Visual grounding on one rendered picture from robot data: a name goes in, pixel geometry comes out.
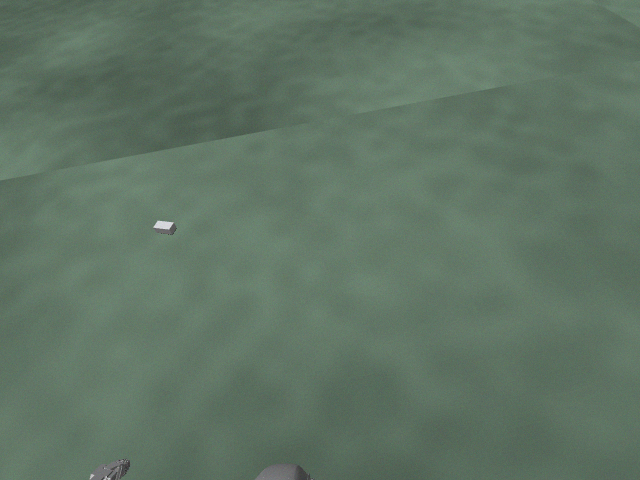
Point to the left robot hand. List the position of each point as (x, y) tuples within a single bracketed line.
[(113, 471)]

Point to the small box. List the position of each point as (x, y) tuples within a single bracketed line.
[(164, 227)]

